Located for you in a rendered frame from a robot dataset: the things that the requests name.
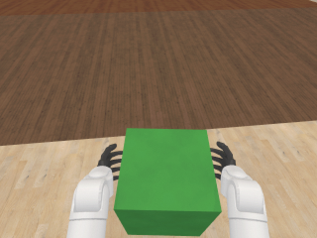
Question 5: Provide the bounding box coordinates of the carton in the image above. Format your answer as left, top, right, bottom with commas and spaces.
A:
113, 128, 222, 237

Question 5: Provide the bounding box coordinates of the left robot hand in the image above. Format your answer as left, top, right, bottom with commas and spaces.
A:
97, 143, 123, 180

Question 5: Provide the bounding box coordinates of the left robot forearm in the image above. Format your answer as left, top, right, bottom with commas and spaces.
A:
66, 166, 114, 238

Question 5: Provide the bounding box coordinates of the right robot forearm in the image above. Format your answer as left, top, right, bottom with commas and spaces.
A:
220, 165, 269, 238

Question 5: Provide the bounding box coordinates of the right robot hand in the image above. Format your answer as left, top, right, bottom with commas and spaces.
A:
210, 141, 236, 179

